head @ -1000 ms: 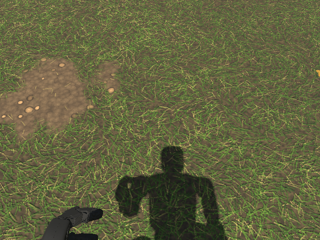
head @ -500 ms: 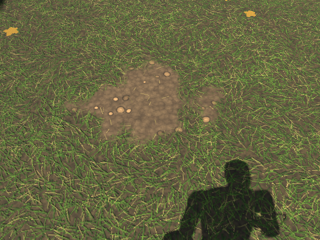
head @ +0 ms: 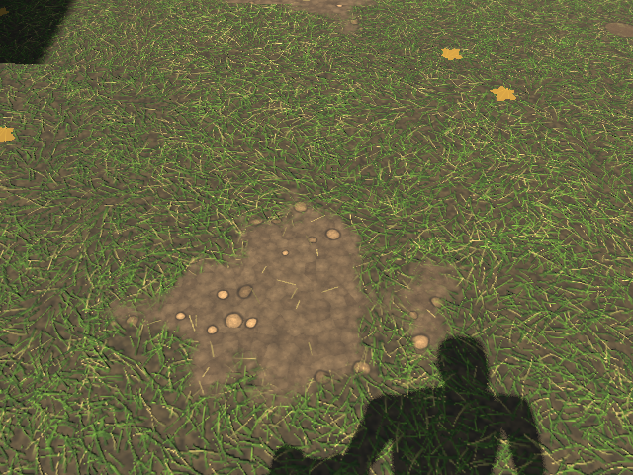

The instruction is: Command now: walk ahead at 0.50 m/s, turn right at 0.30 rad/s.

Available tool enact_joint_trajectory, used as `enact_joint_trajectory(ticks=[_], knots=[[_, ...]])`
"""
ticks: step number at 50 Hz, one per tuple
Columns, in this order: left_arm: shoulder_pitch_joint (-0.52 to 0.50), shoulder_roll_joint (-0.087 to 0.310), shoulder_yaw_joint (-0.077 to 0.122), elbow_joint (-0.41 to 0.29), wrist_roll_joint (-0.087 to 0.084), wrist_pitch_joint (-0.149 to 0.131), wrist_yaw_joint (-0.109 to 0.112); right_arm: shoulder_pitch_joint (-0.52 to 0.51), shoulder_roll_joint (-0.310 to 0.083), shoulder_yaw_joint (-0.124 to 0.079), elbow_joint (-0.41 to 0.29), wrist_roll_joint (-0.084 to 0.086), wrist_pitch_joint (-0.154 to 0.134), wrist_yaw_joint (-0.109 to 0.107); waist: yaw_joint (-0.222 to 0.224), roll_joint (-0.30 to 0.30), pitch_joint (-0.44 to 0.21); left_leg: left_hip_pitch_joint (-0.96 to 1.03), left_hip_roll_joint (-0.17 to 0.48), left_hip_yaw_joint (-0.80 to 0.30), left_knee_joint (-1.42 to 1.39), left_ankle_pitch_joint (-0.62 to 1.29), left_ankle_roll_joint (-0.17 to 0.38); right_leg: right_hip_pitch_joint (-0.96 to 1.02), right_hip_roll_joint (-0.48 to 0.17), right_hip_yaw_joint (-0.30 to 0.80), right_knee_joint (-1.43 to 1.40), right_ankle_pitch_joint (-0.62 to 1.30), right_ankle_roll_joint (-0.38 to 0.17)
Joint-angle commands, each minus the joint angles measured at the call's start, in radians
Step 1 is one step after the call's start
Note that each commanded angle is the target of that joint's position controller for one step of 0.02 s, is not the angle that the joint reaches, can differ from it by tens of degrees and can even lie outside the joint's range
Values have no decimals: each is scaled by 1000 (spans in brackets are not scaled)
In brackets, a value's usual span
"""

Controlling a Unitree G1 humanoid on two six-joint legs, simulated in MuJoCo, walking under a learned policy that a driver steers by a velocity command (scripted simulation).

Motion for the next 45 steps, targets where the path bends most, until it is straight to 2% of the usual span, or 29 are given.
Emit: enact_joint_trajectory(ticks=[1, 3, 4, 5, 6, 7, 8, 9, 10, 11, 12, 14, 16, 21, 25, 28, 31, 33, 34, 35, 36, 37, 38, 39, 41, 43, 45], knots=[[-148, 52, 2, -109, 2, -24, -4, 52, -121, -15, -6, -5, -10, -19, -18, 87, 78, 13, 325, -5, 45, 740, 22, -18, 41, -49, -95, -36, -40], [-57, 60, 6, -86, 8, -29, 6, 27, -143, -15, -2, -7, -9, -33, 27, 117, 27, 26, 318, 39, 218, 1155, -6, 120, 114, -113, -122, -116, -73], [58, 78, 13, -51, 11, -36, 12, 15, -159, -19, -2, -8, -4, -39, 72, 129, -30, 20, 314, 46, 374, 1264, -21, 223, 149, -120, -143, -135, -90], [204, 101, 25, -7, 18, -49, 18, -6, -177, -23, -9, -1, 1, -42, 132, 133, -98, -37, 302, 54, 575, 1198, -34, 381, 156, -94, -222, -61, -113], [336, 151, 43, 22, 36, -59, 25, -52, -179, -20, -38, 16, -5, -39, 206, 92, -178, -228, 253, 84, 861, 871, -54, 616, 50, 33, -269, 147, -171], [323, 282, 74, 10, 39, -52, 30, 49, -66, 0, -86, 37, -13, -25, 108, -193, -304, -643, 39, 100, 1301, -248, -112, 970, -309, 481, -163, 820, -366], [338, 261, 75, 10, -31, -46, 22, 28, -141, -16, -86, 16, -5, -25, 126, -24, -428, -699, 39, -87, 1407, -278, -107, 987, -332, 596, -214, 972, -432], [234, 238, 72, -15, -39, -38, 27, -32, -132, -12, -110, 17, -5, -23, 96, 2, -296, -743, 103, -113, 1375, -181, -105, 852, -301, 475, -263, 860, -400], [165, 167, 54, -29, -35, -27, 30, -76, -132, -10, -122, 8, -6, -19, 76, 56, -163, -750, 137, -97, 1297, -138, -107, 702, -240, 403, -322, 726, -349], [135, 127, 42, -34, -33, -20, 35, -101, -135, -13, -129, -3, 5, -16, 50, 84, -91, -733, 156, -94, 1235, -126, -114, 596, -187, 352, -361, 649, -307], [124, 110, 35, -33, -34, -15, 41, -90, -127, -12, -138, -15, 28, -12, 24, 74, -69, -685, 167, -91, 1172, -118, -127, 508, -146, 308, -391, 616, -283], [133, 144, 41, -31, -22, -19, 38, -65, -97, -7, -146, -16, 66, -11, 2, 49, -81, -624, 158, -73, 1085, -109, -149, 430, -107, 264, -396, 646, -260], [139, 180, 52, -38, -16, -20, 36, -66, -90, -5, -158, -12, 79, -14, -3, 27, -113, -619, 153, -62, 1022, -73, -164, 411, -81, 247, -387, 661, -242], [173, 193, 60, -58, -18, 10, 46, -192, -124, -16, -212, -7, 105, -20, 43, -29, -121, -701, 166, -79, 908, 5, -184, 452, -52, 327, -392, 367, -162], [197, 196, 66, -72, -11, 30, 56, -259, -134, -18, -240, 0, 113, -25, 72, -49, -94, -760, 163, -110, 829, -14, -184, 523, -66, 423, -395, 164, -158], [200, 163, 52, -71, 2, 29, 59, -245, -122, -10, -228, 7, 107, -28, 81, -61, -94, -692, 161, -93, 747, -45, -161, 545, -85, 401, -378, 247, -170], [172, 123, 26, -64, 14, 26, 60, -222, -106, 2, -212, 17, 104, -27, 75, -57, -106, -516, 147, -69, 609, -95, -129, 506, -91, 363, -354, 346, -167], [149, 117, 9, -51, 12, 27, 65, -187, -93, 9, -187, 24, 104, -27, 56, -57, -92, -383, 130, -54, 425, -60, -109, 481, -86, 347, -336, 320, -144], [136, 129, 6, -46, 3, 29, 71, -157, -88, 12, -172, 23, 99, -28, 31, -43, -74, -296, 126, -58, 262, 50, -96, 449, -74, 336, -316, 257, -116], [153, 134, 5, -45, 1, 27, 74, -162, -120, 7, -172, 14, 89, -32, 43, -5, -62, -230, 171, -140, 178, 163, -81, 412, -53, 334, -302, 137, -73], [189, 125, 3, -58, 2, 23, 76, -168, -201, -4, -186, -2, 78, -36, 80, 133, -78, -192, 330, -326, 173, 397, -43, 378, 17, 262, -200, -43, -36], [212, 123, 6, -43, -13, 33, 79, -222, -234, -7, -193, 11, 80, -22, 112, 209, -56, -276, 421, -408, 215, 638, 79, 381, 122, 155, -206, -310, -10], [184, 144, 6, -33, -2, 41, 87, -200, -200, -4, -188, 14, 78, -9, 82, 213, -58, -308, 433, -446, 216, 671, 120, 412, 115, 115, -180, -365, -2], [143, 151, 12, -38, -6, 42, 88, -187, -200, -6, -183, 14, 76, -1, 65, 223, -50, -302, 400, -440, 218, 633, 111, 395, 130, 99, -150, -375, 2], [73, 155, 18, -57, -15, 47, 79, -148, -226, -20, -174, 11, 82, -5, 33, 233, -42, -255, 362, -451, 214, 572, 104, 298, 149, 82, -28, -456, 22], [54, 141, 18, -68, -15, 51, 73, -113, -245, -39, -159, 17, 91, -12, 27, 188, -58, -215, 347, -449, 219, 600, 122, 224, 143, 85, 122, -506, 52], [46, 123, 14, -76, -15, 52, 76, -127, -237, -51, -163, 20, 102, -14, 34, 156, -73, -209, 312, -428, 225, 562, 113, 195, 127, 87, 161, -491, 74]])
Keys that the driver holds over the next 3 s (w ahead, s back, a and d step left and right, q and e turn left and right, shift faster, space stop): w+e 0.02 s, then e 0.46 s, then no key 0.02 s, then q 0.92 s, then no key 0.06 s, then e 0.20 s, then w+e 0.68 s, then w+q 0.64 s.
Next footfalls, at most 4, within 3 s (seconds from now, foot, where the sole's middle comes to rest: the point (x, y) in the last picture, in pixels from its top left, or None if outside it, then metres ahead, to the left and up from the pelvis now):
0.12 right None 0.23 -0.09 -0.77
0.72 left None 0.30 0.09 -0.77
1.10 right None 0.23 -0.12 -0.77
1.58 left None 0.19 0.10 -0.77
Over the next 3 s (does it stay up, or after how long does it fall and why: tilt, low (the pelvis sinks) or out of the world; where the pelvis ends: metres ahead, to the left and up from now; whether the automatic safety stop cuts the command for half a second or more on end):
stays up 0.69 -0.17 0.01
